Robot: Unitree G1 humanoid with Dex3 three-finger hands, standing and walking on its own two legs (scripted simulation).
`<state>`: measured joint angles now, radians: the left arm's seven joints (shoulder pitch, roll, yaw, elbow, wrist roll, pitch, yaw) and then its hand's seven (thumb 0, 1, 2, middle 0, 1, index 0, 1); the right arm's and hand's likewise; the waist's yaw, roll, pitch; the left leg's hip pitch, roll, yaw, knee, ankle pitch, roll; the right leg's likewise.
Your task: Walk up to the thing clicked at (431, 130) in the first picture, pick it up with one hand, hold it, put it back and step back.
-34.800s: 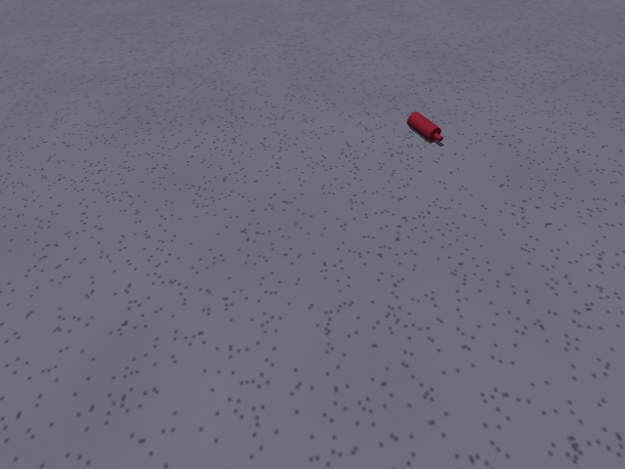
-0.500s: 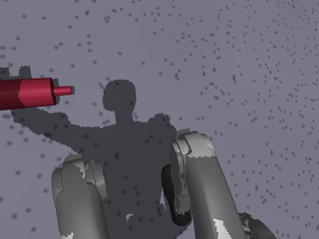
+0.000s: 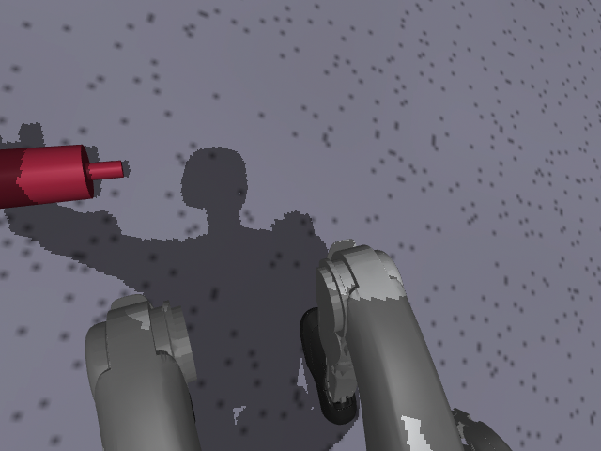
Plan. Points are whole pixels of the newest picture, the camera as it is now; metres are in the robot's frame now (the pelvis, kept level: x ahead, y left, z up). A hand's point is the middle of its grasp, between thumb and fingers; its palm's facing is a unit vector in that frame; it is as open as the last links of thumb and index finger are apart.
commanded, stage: rise first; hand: left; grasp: from above
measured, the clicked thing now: (37, 176) +0.51 +0.29 -0.28
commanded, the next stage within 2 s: approach in 0.50 s
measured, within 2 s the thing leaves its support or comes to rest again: neither
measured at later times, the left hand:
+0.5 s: hand out of the picture +0.46 +0.36 -0.16, palm faces -0.45 -0.05 -0.89, open 14.1 cm
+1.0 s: hand out of the picture +0.52 +0.29 -0.14, palm faces -0.38 -0.02 -0.92, open 13.9 cm
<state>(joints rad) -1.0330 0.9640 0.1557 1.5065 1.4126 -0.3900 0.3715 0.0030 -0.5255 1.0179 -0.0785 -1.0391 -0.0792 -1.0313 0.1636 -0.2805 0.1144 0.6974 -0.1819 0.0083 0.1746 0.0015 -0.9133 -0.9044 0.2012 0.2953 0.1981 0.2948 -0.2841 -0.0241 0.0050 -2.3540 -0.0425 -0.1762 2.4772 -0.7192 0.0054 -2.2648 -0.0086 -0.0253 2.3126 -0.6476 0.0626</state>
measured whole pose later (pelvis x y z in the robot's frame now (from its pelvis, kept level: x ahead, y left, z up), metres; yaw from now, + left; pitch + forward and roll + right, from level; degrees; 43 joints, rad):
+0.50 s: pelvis +0.00 +0.00 +0.00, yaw +0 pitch +34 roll -13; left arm -1.06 0.96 0.13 1.49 1.40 -0.38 0.34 0.00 -0.54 1.03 -0.08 -1.05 -0.08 -1.04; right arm 0.16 -0.29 0.11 0.69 -0.17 0.01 0.17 0.00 -0.91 -0.90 0.20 0.30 0.20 0.29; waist -0.28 -0.02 -0.01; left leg -2.35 -0.04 -0.17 2.47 -0.71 0.01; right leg -2.26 -0.01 -0.02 2.30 -0.64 0.06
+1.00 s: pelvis +0.00 +0.00 +0.01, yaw +0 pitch +35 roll -12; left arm -1.20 0.89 0.04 1.53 1.42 -0.30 0.36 0.00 -0.52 1.01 -0.08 -1.10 -0.10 -1.08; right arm 0.19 -0.28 0.13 0.66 -0.16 0.00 0.15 0.00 -0.91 -0.90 0.20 0.30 0.20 0.29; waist -0.35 -0.01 -0.02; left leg -2.37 -0.04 -0.17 2.44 -0.70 0.00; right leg -2.28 -0.01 -0.03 2.28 -0.62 0.05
